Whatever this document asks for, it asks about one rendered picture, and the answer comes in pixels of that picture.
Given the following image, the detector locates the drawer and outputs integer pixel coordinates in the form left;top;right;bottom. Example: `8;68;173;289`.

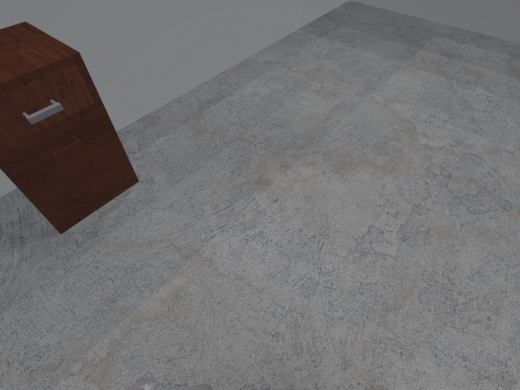
0;64;96;150

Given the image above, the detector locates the handle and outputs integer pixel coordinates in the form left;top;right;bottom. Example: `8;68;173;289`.
52;139;85;161
22;99;64;124

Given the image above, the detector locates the cabinet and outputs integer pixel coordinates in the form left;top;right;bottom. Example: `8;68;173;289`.
0;22;139;234

